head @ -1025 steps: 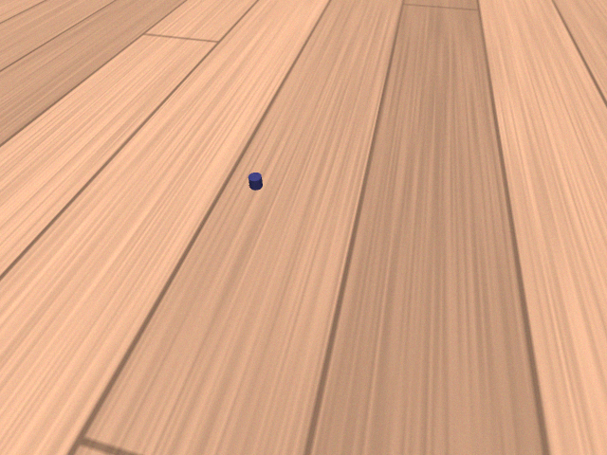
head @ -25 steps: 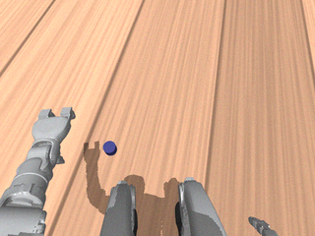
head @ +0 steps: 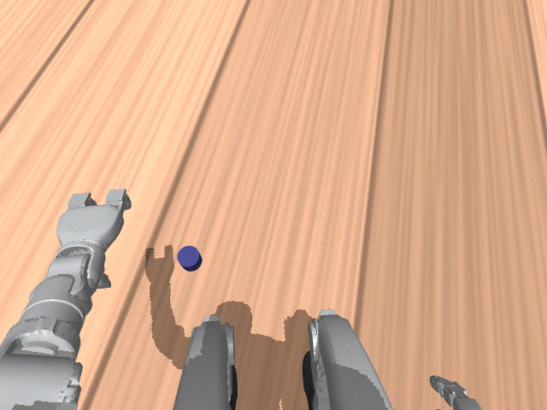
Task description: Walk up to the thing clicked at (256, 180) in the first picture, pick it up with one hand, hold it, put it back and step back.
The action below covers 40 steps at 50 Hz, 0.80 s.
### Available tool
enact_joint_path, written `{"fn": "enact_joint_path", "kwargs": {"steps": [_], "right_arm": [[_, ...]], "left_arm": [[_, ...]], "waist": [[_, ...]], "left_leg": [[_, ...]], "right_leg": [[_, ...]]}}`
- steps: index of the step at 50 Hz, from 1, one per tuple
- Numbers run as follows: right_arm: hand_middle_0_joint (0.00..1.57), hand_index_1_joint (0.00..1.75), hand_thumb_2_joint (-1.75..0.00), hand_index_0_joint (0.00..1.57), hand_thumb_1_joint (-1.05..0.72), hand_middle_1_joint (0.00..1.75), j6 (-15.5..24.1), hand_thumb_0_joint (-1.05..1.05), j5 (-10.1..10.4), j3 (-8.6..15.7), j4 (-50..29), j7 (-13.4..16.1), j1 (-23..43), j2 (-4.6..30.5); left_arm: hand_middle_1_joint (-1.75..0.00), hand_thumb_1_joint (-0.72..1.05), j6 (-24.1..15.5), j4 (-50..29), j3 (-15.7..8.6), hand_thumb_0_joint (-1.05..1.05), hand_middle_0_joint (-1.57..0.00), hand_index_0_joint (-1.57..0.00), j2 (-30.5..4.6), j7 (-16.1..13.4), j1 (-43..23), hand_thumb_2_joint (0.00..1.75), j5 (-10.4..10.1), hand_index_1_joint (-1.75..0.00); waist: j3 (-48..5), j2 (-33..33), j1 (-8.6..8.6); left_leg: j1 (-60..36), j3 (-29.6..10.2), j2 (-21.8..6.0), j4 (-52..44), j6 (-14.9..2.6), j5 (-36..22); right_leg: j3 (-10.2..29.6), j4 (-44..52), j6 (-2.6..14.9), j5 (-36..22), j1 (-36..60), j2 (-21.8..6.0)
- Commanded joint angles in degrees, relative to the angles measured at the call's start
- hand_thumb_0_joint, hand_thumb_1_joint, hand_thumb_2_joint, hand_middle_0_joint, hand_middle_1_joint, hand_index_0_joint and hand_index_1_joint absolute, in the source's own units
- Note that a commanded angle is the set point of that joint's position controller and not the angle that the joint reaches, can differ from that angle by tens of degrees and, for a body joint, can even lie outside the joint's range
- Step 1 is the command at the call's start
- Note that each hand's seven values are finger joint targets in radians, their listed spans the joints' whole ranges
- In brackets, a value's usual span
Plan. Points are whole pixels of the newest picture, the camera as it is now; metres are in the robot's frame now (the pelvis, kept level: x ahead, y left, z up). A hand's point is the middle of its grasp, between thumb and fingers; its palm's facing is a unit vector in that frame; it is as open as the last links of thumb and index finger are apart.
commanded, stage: approach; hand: left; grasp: from above
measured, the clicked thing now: (190, 258) +0.47 +0.22 -0.57
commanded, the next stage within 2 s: rest palm in 0.90 s
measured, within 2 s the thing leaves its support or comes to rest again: neither
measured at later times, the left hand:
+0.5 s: hand (169, 258) +0.42 +0.23 -0.35, palm faces -0.42 +0.01 -0.91, open 13.7 cm
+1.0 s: hand (194, 250) +0.48 +0.20 -0.52, palm faces -0.44 -0.04 -0.90, open 13.6 cm
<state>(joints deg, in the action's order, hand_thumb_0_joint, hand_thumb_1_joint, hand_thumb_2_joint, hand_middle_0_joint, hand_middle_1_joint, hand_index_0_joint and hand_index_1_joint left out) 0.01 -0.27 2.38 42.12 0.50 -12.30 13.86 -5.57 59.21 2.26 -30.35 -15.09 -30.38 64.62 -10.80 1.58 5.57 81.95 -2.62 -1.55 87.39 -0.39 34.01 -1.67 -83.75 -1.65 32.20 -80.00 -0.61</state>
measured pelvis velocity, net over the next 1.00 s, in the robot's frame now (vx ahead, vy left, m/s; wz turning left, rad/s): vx -0.03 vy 0.00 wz -0.14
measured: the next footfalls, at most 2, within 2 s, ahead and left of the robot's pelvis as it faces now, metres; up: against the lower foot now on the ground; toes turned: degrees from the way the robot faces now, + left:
none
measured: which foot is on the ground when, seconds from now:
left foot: down 0.00-1.00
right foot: down 0.00-1.00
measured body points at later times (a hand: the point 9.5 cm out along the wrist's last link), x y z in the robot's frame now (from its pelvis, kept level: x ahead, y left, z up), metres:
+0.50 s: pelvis -0.05 -0.01 -0.18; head +0.19 +0.04 +0.20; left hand +0.43 +0.22 -0.30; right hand +0.01 -0.28 -0.30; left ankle +0.05 +0.11 -0.56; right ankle +0.06 -0.14 -0.56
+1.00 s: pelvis -0.03 +0.00 -0.29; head +0.26 +0.05 +0.05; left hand +0.50 +0.20 -0.47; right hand -0.07 -0.26 -0.35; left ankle +0.05 +0.11 -0.56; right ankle +0.06 -0.14 -0.56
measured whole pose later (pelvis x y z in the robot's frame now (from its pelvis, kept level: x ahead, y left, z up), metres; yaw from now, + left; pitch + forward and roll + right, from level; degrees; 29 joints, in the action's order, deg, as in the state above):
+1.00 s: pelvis -0.03 +0.00 -0.29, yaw -8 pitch +33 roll -10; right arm 8.9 -13.4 -10.4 40.3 -10.9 -11.0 17.1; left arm -10.2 97.6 -9.6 -51.2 -33.9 -64.3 78.7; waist 5.9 -4.9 23.7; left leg 135.6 -10.4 -0.5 143.4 0.5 41.3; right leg -5.9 -135.8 -2.7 37.7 -131.5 1.2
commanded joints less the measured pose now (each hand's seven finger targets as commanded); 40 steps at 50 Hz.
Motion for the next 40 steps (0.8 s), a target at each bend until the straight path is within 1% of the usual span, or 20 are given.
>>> {"fn": "enact_joint_path", "kwargs": {"steps": [1,7,10,12,15,17,20,25,26,27,28,31,32,33,34,35,36,37,39,40], "right_arm": [[0.2,0.3,-0.9,0.2,-0.9,0.3,1.7,0.0,-0.8,3.4,-2.7,0.2,-5.7,10.3],[0.2,0.3,-0.9,0.2,-0.9,0.3,3.0,0.0,-2.3,3.5,-1.8,-1.6,-5.5,10.8],[0.2,0.3,-0.9,0.2,-0.91,0.3,3.2,0.0,-3.2,3.5,-1.6,-2.8,-5.8,11.4],[0.2,0.3,-0.9,0.2,-0.91,0.3,3.1,0.0,-3.9,3.6,-0.8,-3.5,-6.6,11.9],[0.2,0.3,-0.9,0.2,-0.91,0.3,3.7,0.0,-4.8,3.6,0.1,-4.1,-7.2,12.6],[0.2,0.3,-0.9,0.2,-0.92,0.3,4.1,0.0,-5.3,3.3,0.3,-4.3,-7.3,12.8],[0.2,0.3,-0.9,0.2,-0.91,0.3,4.6,0.0,-6.1,2.4,0.9,-4.7,-6.8,12.8],[0.2,0.3,-0.9,0.2,-0.91,0.3,5.5,0.0,-7.3,0.6,0.9,-5.5,-6.0,12.5],[0.2,0.3,-0.9,0.2,-0.91,0.3,5.8,0.0,-7.5,0.2,1.2,-5.5,-6.2,12.6],[0.2,0.3,-0.9,0.2,-0.91,0.3,5.9,0.0,-7.7,-0.3,1.4,-5.6,-5.9,12.5],[0.2,0.3,-0.9,0.2,-0.91,0.3,6.2,0.0,-7.9,-0.7,1.5,-5.9,-6.4,12.3],[0.2,0.3,-0.9,0.2,-0.91,0.3,7.0,0.0,-8.7,-1.7,2.1,-6.3,-8.3,13.7],[0.2,0.3,-0.9,0.2,-0.91,0.3,7.0,0.0,-9.0,-2.1,1.6,-6.5,-8.1,14.1],[0.2,0.3,-0.9,0.2,-0.91,0.3,7.2,0.0,-9.0,-2.9,2.2,-6.9,-8.8,13.9],[0.2,0.3,-0.9,0.2,-0.9,0.3,7.5,0.0,-9.2,-3.2,1.7,-7.2,-9.2,14.9],[0.2,0.3,-0.9,0.2,-0.91,0.3,7.4,0.0,-9.7,-3.7,1.6,-7.3,-9.3,15.5],[0.2,0.3,-0.9,0.2,-0.91,0.3,7.6,0.0,-10.0,-4.1,0.7,-7.6,-9.9,16.0],[0.2,0.3,-0.9,0.2,-0.91,0.3,7.7,0.0,-10.1,-4.8,1.4,-8.0,-10.5,16.1],[0.2,0.3,-0.9,0.2,-0.91,0.3,7.8,0.0,-11.0,-5.6,0.6,-8.5,-11.2,17.3],[0.2,0.3,-0.9,0.2,-0.91,0.3,8.1,0.0,-11.1,-6.2,0.0,-8.8,-11.6,18.2]], "left_arm": [[-1.01,-0.59,-1.7,-1.2,-0.6,0.0,-0.08,-0.05,-8.1,-2.0,-16.0,1.03,0.5,-1.03],[-1.06,-0.55,-5.4,4.5,-1.4,0.0,-0.07,-0.07,-10.0,-5.5,-22.3,0.99,3.8,-1.06],[-1.08,-0.54,-6.8,3.8,-2.7,0.0,-0.08,-0.08,-12.4,-8.2,-26.7,0.98,6.0,-1.08],[-1.09,-0.53,-6.6,4.2,-4.0,0.0,-0.09,-0.09,-13.9,-10.1,-29.3,0.96,7.5,-1.08],[-1.1,-0.54,-5.5,6.6,-4.9,0.0,-0.09,-0.09,-14.8,-12.8,-35.9,0.96,8.3,-1.09],[-1.09,-0.52,-4.5,8.9,-5.5,0.0,-0.11,-0.12,-16.1,-14.5,-40.2,0.95,8.6,-1.08],[-1.04,-0.48,-2.7,15.8,-5.8,0.0,-0.15,-0.15,-16.1,-15.7,-41.0,0.94,8.3,-1.04],[-1.04,-0.49,-1.8,20.5,-5.7,0.0,-0.14,-0.14,-18.0,-14.9,-47.4,0.94,6.7,-1.04],[-1.05,-0.51,-2.1,21.1,-5.6,0.0,-0.13,-0.14,-18.5,-14.9,-50.0,0.95,6.7,-1.05],[-1.06,-0.51,-2.3,23.5,-5.3,0.0,-0.12,-0.13,-18.8,-14.8,-50.2,0.95,6.6,-1.06],[-1.07,-0.5,-2.6,23.5,-5.0,0.0,-0.12,-0.13,-18.5,-14.4,-51.4,0.95,6.8,-1.06],[-1.08,-0.51,-3.9,24.4,-6.3,0.0,-0.11,-0.12,-22.3,-14.6,-54.8,0.94,7.7,-1.06],[-1.09,-0.51,-4.2,26.1,-7.3,0.0,-0.1,-0.12,-23.8,-14.8,-53.4,0.95,8.2,-1.07],[-1.07,-0.51,-4.0,31.0,-4.9,0.0,-0.11,-0.12,-21.0,-14.4,-51.2,0.95,9.0,-1.06],[-1.07,-0.5,-4.5,29.5,-5.2,0.0,-0.1,-0.12,-21.7,-14.5,-52.3,0.94,9.4,-1.06],[-1.09,-0.51,-4.6,31.4,-5.7,0.0,-0.1,-0.11,-23.1,-15.0,-51.8,0.95,10.1,-1.07],[-1.08,-0.51,-4.6,32.4,-6.5,0.0,-0.1,-0.12,-24.2,-15.4,-51.9,0.94,10.4,-1.06],[-1.09,-0.53,-4.5,34.2,-5.8,0.0,-0.08,-0.1,-23.8,-15.9,-51.4,0.96,10.8,-1.07],[-1.1,-0.52,-4.5,35.0,-7.9,0.0,-0.08,-0.1,-27.4,-17.4,-51.8,0.94,11.4,-1.08],[-1.08,-0.51,-4.4,35.5,-8.1,0.0,-0.09,-0.11,-28.4,-17.9,-53.0,0.93,11.9,-1.06]], "waist": [[-18.7,3.1,2.43],[-24.7,3.5,3.18],[-32.1,9.1,2.82],[-36.5,9.9,2.75],[-38.0,11.9,4.67],[-38.4,13.2,5.89],[-34.7,12.1,7.03],[-35.1,11.3,9.66],[-33.4,11.2,11.04],[-31.9,10.5,11.37],[-30.9,10.6,12.71],[-29.8,11.2,13.78],[-30.5,11.6,13.66],[-28.0,11.2,14.4],[-27.8,11.3,15.68],[-28.7,12.6,15.29],[-28.2,12.1,16.03],[-27.8,13.4,15.75],[-28.4,14.4,16.35],[-26.7,15.4,16.94]], "left_leg": [[-13.1,-0.1,1.4,-7.4,-0.66,-9.3],[-3.9,0.8,2.3,3.4,-1.54,-12.3],[-4.9,0.5,2.3,7.4,-0.92,-16.3],[-5.6,0.4,2.0,9.7,-0.59,-17.9],[-5.4,-0.4,1.5,11.9,-0.1,-16.3],[-2.6,0.1,1.6,14.1,-0.22,-12.3],[4.4,0.5,1.8,16.7,-0.52,-4.0],[12.4,0.9,2.1,22.5,-1.25,2.4],[15.0,0.7,2.1,23.7,-1.42,4.1],[17.1,0.6,2.2,24.7,-1.44,5.8],[18.7,1.0,2.4,26.1,-1.7,5.9],[21.8,0.6,2.5,29.3,-1.8,6.0],[21.3,0.7,2.3,30.5,-1.62,3.5],[22.3,0.8,2.4,31.6,-1.71,3.9],[22.6,0.4,2.3,32.9,-1.86,2.5],[23.2,0.6,2.2,33.8,-1.64,0.6],[23.0,0.4,2.2,35.2,-1.73,-0.8],[24.0,0.4,2.2,35.5,-1.53,-1.3],[24.2,0.0,1.9,36.9,-1.44,-3.9],[23.7,-0.3,1.8,37.7,-1.25,-4.2]], "right_leg": [[-1.5,6.3,3.76,-7.2,4.1,2.2],[-1.4,-2.3,3.58,-11.3,-1.9,2.4],[-2.1,-8.0,3.84,-13.3,-7.1,2.6],[-2.7,-10.9,3.72,-14.4,-8.8,2.5],[-3.7,-14.9,3.6,-13.1,-14.0,2.3],[-3.7,-16.5,3.63,-11.1,-16.2,2.1],[-3.9,-18.0,3.57,-4.7,-19.7,1.7],[-4.0,-21.9,3.59,1.7,-23.0,1.8],[-4.1,-22.7,3.45,3.2,-24.7,1.7],[-4.2,-23.5,3.57,5.1,-25.5,2.0],[-4.0,-24.2,3.42,5.0,-26.0,1.9],[-4.7,-27.4,3.26,4.4,-28.2,1.7],[-5.2,-28.6,3.37,2.2,-27.7,1.9],[-5.4,-29.6,3.45,2.5,-29.3,1.9],[-6.0,-30.6,3.23,0.6,-29.9,2.0],[-6.3,-31.5,3.4,-0.9,-29.3,2.4],[-6.7,-32.6,3.23,-2.4,-29.4,2.3],[-6.9,-33.5,3.35,-2.8,-29.5,2.4],[-7.8,-34.9,3.15,-5.6,-28.2,3.0],[-8.2,-36.3,3.14,-6.0,-29.7,2.7]]}}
